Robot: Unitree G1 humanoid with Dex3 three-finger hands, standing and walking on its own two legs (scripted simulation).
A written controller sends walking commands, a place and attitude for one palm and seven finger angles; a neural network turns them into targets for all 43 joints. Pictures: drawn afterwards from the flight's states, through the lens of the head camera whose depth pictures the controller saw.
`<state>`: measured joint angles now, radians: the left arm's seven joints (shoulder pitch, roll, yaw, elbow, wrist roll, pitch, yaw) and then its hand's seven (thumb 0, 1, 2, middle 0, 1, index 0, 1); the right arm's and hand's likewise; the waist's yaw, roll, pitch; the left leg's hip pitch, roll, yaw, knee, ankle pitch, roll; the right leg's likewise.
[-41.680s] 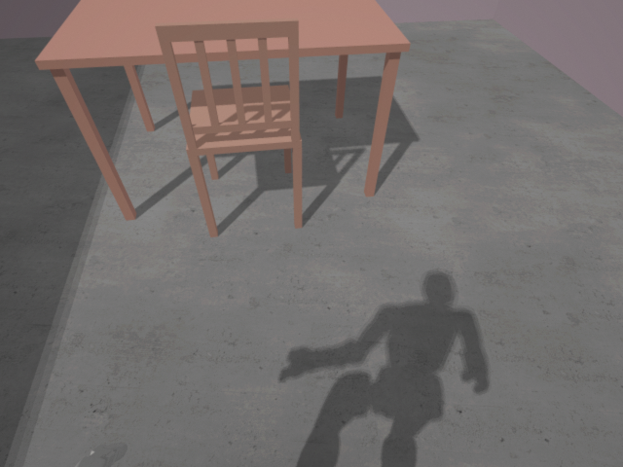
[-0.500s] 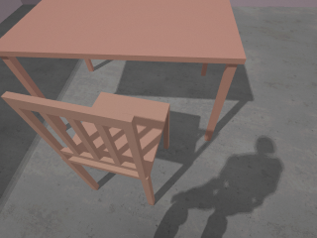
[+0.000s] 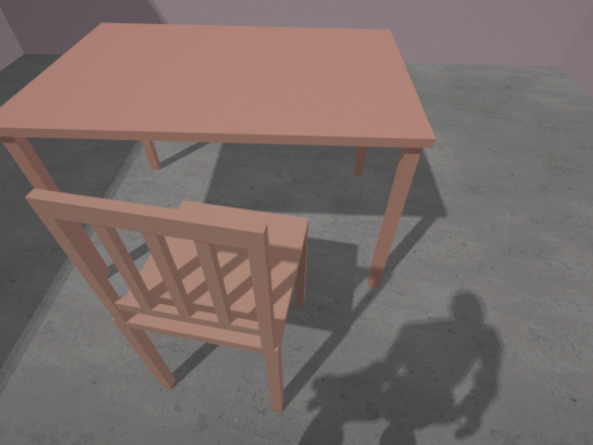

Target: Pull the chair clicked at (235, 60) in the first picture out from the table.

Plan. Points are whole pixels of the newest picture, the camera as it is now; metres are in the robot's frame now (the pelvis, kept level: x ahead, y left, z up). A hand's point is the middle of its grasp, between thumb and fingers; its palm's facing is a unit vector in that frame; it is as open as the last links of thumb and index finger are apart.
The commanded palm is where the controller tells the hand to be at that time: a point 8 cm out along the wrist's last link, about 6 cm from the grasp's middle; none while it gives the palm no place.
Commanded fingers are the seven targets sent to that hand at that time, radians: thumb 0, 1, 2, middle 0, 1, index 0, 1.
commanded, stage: come to a stop and stand still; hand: left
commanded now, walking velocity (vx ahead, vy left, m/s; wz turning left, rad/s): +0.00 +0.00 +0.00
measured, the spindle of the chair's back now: (170, 276) +0.42 +0.26 -0.09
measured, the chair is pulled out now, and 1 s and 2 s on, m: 0.29 0.29 0.29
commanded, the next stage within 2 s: look again from close up in 0.22 s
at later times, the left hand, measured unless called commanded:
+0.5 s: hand out of the picture +0.00 +0.16 -0.17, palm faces -0.01 -0.99 -0.17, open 7.4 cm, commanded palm none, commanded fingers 0.00 0.90 0.90 -0.20 -0.30 -0.20 -0.30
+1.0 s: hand out of the picture +0.05 +0.16 -0.17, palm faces -0.01 -0.98 -0.20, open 7.4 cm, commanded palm none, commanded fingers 0.00 0.90 0.90 -0.20 -0.30 -0.20 -0.30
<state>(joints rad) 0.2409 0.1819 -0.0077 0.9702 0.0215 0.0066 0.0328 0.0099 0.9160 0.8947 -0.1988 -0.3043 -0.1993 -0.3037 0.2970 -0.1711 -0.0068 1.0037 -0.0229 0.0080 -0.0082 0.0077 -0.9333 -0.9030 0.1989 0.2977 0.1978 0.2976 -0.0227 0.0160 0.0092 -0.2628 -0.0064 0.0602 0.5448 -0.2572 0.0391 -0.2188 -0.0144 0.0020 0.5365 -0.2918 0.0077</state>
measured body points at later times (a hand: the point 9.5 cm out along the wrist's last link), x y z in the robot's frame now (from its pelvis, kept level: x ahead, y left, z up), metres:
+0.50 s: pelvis +0.02 -0.01 +0.01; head +0.03 +0.00 +0.46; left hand +0.00 +0.21 -0.16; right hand +0.05 -0.24 -0.15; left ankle +0.03 +0.09 -0.73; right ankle +0.00 -0.13 -0.73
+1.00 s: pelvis +0.04 -0.01 +0.01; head +0.05 -0.01 +0.46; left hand +0.05 +0.22 -0.15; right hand +0.05 -0.24 -0.15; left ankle +0.03 +0.09 -0.73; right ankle +0.00 -0.13 -0.73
